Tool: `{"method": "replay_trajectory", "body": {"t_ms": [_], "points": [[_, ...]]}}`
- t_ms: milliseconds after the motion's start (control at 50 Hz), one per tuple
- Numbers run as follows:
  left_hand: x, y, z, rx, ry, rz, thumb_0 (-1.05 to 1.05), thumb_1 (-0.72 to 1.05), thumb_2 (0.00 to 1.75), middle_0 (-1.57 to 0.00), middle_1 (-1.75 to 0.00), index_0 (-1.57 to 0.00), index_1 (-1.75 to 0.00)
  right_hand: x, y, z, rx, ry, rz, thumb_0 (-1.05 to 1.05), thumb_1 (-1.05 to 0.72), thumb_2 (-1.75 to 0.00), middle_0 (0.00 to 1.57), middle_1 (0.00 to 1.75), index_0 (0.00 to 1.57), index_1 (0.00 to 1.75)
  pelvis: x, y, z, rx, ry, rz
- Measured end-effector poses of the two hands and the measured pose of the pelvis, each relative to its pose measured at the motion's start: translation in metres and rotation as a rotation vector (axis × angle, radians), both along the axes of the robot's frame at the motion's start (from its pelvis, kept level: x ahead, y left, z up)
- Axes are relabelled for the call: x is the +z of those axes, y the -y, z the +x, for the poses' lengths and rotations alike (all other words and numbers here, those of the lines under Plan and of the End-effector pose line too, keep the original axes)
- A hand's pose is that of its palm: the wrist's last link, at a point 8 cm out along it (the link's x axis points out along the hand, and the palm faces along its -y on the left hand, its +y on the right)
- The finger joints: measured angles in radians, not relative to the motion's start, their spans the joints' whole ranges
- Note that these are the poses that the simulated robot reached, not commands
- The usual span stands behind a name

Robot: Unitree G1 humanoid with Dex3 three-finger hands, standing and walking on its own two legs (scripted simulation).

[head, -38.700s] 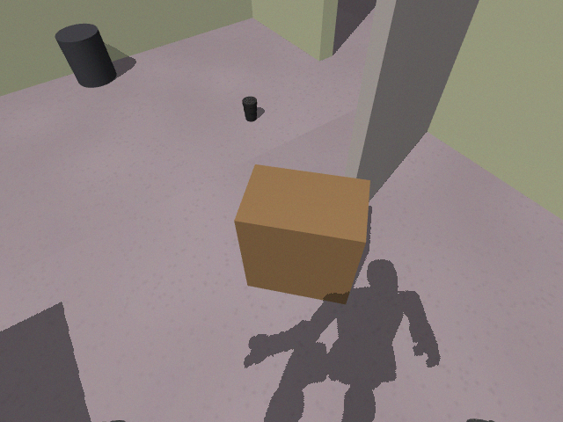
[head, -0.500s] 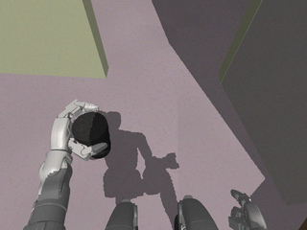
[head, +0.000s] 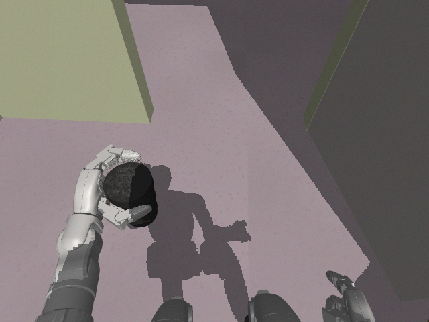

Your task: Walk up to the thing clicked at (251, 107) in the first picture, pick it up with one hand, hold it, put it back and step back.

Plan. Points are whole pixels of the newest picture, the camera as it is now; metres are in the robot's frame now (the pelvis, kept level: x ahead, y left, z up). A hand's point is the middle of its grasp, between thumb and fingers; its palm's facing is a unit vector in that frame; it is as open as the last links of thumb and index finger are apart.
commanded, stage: hold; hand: left
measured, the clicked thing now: (135, 198) +0.33 +0.16 +0.00
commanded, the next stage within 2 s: none
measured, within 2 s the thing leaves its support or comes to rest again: neither
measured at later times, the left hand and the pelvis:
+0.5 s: hand (128, 187) +0.32 +0.16 +0.05, palm faces -0.06 -1.00 -0.01, open 11.2 cm; pelvis +0.00 +0.00 +0.01, yaw +0 degrees
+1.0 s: hand (127, 187) +0.32 +0.16 +0.06, palm faces -0.06 -1.00 -0.02, open 11.2 cm; pelvis -0.01 +0.00 +0.02, yaw +0 degrees
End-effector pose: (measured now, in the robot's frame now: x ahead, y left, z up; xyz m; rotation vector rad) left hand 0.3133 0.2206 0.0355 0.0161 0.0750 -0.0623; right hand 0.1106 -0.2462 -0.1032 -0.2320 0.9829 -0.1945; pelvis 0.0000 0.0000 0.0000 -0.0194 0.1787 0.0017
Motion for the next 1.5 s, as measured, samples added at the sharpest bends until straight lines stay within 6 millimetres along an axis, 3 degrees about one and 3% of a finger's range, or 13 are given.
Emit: {"method": "replay_trajectory", "body": {"t_ms": [680, 1500], "points": [[0.023, 0.005, -0.012, 0.005, 0.019, 0.004, -0.08, -0.52, 1.04, -0.72, -1.06, -0.63, -1.09, 0.018, 0.000, 0.001, -0.002, 0.038, 0.008, 0.01, -0.90, -0.90, 0.20, 0.30, 0.20, 0.30, 0.015, 0.001, -0.004, -0.004, 0.075, 0.008], [0.029, 0.010, -0.012, 0.001, 0.032, 0.007, -0.08, -0.52, 1.04, -0.71, -1.06, -0.63, -1.09, 0.019, 0.000, -0.010, -0.006, 0.024, 0.017, 0.01, -0.91, -0.90, 0.20, 0.30, 0.20, 0.30, 0.019, 0.000, -0.007, -0.006, 0.091, 0.008]]}}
